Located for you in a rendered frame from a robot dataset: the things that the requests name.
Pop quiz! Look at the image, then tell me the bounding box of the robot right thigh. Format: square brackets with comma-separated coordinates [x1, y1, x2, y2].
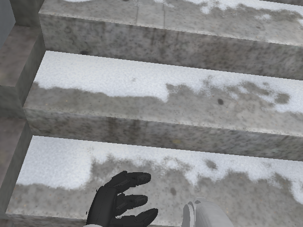
[183, 200, 235, 227]

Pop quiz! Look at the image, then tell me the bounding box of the left robot hand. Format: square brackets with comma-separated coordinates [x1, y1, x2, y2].
[85, 170, 158, 227]

